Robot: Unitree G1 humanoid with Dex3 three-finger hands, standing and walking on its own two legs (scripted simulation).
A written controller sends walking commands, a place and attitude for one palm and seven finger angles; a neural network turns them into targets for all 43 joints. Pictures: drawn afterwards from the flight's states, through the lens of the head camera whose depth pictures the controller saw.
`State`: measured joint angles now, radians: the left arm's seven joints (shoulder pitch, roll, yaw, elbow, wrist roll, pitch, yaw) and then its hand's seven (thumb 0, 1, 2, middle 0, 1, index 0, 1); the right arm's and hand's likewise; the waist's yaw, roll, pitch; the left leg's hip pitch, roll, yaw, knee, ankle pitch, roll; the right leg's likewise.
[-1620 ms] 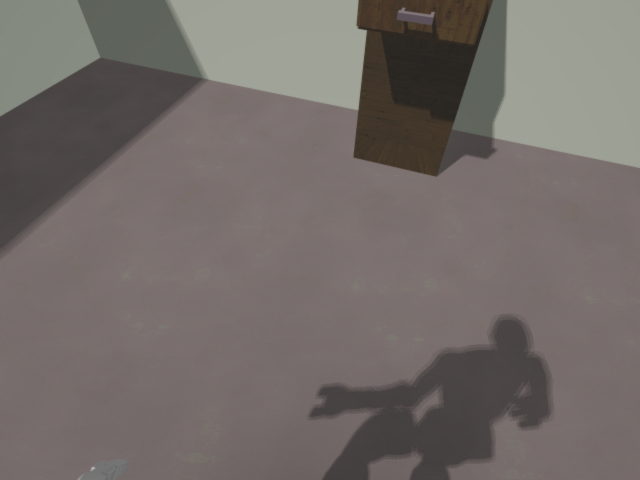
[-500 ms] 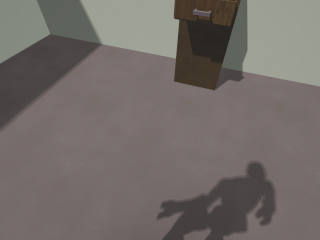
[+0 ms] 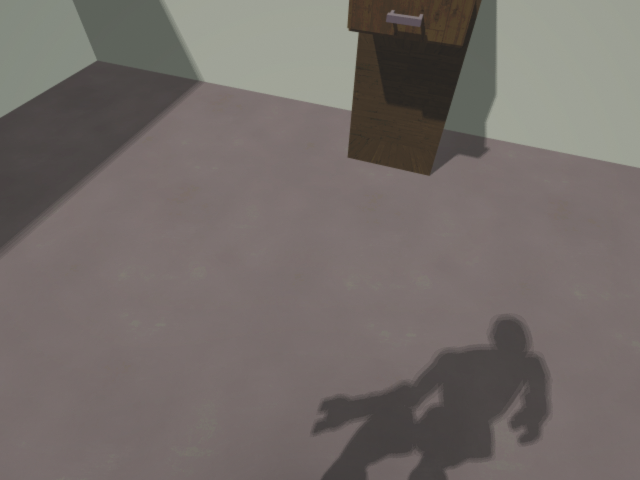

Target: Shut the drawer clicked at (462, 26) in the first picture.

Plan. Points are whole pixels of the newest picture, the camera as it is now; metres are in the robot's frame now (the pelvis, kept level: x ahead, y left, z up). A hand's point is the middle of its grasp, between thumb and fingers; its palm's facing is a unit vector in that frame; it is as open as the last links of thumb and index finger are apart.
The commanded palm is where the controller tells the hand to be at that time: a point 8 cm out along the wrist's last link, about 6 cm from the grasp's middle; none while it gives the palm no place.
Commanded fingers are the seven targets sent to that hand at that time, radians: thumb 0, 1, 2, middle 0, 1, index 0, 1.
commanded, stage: walk to a spot facing it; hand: left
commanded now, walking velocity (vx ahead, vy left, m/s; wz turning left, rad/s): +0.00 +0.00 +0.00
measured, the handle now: (405, 17) +1.39 -0.19 +0.04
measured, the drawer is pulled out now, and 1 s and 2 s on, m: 0.28 0.28 0.28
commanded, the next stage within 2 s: turn to face it in 1.90 s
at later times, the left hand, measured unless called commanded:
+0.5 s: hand out of the picture +0.04 +0.16 -0.18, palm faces -0.02 -0.99 -0.17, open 7.4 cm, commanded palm none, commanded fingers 0.00 0.90 0.90 -0.20 -0.30 -0.20 -0.30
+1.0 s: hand (240, 304) +0.44 +0.18 -0.17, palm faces -0.28 -0.94 -0.21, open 7.4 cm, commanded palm none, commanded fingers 0.00 0.90 0.90 -0.20 -0.30 -0.20 -0.30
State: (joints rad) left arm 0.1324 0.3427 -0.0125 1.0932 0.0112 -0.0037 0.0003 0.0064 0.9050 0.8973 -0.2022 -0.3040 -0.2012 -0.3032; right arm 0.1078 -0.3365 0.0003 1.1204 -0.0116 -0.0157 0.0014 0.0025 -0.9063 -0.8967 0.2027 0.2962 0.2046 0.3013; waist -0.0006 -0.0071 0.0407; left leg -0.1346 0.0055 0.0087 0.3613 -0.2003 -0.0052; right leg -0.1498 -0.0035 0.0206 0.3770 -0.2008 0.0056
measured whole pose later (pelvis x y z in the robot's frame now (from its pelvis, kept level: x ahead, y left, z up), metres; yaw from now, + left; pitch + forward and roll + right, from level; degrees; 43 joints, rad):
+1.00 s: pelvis +0.30 +0.02 -0.01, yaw -19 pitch +0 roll +1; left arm 0.17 0.21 0.08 0.98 0.04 0.00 -0.02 0.00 0.91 0.90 -0.19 -0.30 -0.19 -0.30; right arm 0.33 -0.18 -0.06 1.08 -0.03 -0.08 -0.01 -0.01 -0.94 -0.90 0.20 0.30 0.20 0.30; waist -0.01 -0.03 0.03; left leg -0.11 0.04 0.27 0.39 -0.28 0.03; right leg -0.55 -0.11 -0.07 0.87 -0.22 0.00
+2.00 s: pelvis +0.72 -0.12 -0.02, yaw -35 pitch -1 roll -1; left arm 0.12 0.18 0.08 1.01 0.03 0.02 -0.03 0.01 0.92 0.90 -0.19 -0.30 -0.19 -0.30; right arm 0.46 -0.09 -0.04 1.14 -0.03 -0.07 -0.02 0.00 -0.91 -0.90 0.20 0.30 0.20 0.30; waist -0.05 -0.01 0.11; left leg 0.09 0.08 0.38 0.38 -0.43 -0.02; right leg -0.56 -0.06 -0.15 0.73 -0.18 -0.03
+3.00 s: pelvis +0.83 -0.20 -0.01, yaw -21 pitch -1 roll +1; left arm 0.24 0.15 0.03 1.03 0.02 -0.01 0.03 0.00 0.91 0.90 -0.20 -0.30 -0.20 -0.30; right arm 0.21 -0.20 -0.06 1.05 -0.02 0.05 0.00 0.00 -0.91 -0.90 0.20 0.30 0.20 0.30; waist 0.00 0.05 0.03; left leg -0.34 0.00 0.02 0.73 -0.41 0.00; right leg -0.20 -0.04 -0.08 0.52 -0.29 -0.02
